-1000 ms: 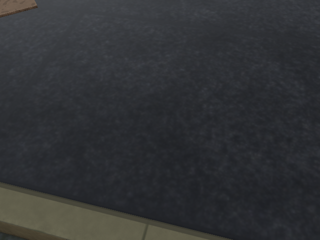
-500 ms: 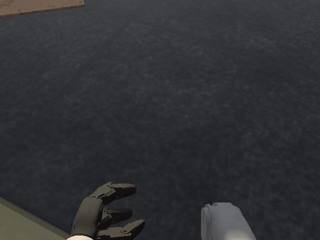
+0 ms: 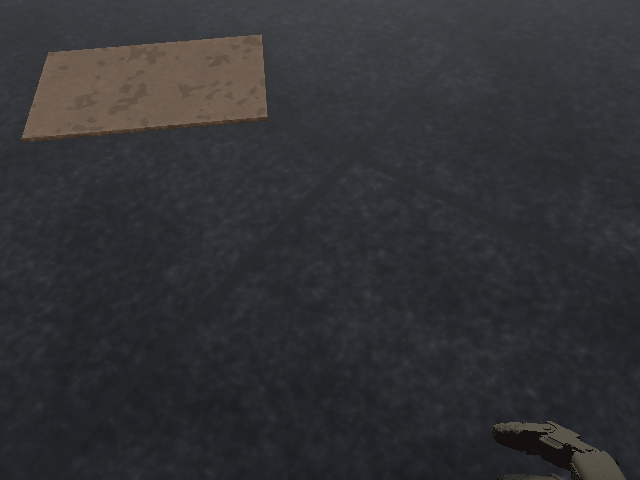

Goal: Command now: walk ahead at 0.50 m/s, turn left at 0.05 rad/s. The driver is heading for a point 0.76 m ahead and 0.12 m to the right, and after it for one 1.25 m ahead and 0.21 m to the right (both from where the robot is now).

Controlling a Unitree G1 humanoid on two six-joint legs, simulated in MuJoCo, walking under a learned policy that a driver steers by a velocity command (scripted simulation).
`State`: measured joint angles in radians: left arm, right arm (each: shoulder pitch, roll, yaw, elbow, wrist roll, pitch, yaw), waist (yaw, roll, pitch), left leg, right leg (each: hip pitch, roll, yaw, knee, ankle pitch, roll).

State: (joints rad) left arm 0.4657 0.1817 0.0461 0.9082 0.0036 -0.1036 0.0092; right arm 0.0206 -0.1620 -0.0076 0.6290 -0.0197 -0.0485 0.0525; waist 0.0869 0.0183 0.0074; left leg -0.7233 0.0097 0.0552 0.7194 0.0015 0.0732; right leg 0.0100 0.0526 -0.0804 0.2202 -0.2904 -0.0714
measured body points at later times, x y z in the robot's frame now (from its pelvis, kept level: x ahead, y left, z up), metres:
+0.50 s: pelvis +0.29 +0.01 +0.00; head +0.31 +0.02 +0.45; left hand +0.49 +0.23 -0.10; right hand +0.26 -0.24 -0.13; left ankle +0.19 +0.07 -0.74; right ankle +0.46 -0.14 -0.69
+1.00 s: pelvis +0.57 -0.05 +0.00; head +0.59 -0.07 +0.45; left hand +0.61 +0.22 -0.12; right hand +0.72 -0.31 -0.10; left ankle +0.75 +0.10 -0.68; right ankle +0.52 -0.10 -0.74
